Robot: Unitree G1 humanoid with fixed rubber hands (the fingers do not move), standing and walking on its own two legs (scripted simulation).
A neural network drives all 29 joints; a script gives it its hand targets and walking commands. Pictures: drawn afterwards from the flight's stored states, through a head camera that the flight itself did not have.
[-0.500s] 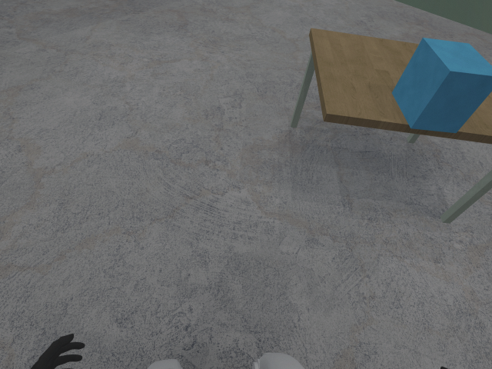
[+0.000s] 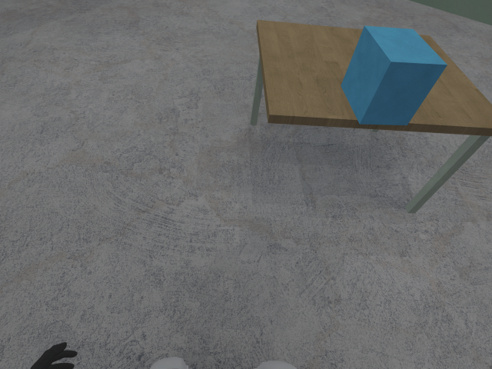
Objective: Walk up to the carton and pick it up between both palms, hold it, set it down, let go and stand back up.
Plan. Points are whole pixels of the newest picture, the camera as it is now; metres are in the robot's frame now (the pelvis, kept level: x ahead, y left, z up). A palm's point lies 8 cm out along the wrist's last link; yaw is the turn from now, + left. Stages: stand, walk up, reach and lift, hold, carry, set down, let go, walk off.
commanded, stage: walk up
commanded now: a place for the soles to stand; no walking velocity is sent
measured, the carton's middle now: (386, 76) +1.02 -0.45 -0.03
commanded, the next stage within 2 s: none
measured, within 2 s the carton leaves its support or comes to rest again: neither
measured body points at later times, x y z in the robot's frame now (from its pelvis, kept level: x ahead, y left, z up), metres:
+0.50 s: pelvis +0.07 -0.16 +0.01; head +0.11 -0.16 +0.46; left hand +0.17 +0.16 -0.08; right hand +0.16 -0.51 -0.06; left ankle +0.10 -0.02 -0.66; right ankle +0.11 -0.25 -0.71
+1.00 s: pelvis +0.13 -0.28 -0.01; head +0.15 -0.25 +0.43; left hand +0.23 +0.05 -0.12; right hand +0.20 -0.63 -0.06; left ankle +0.19 -0.05 -0.70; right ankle +0.16 -0.40 -0.72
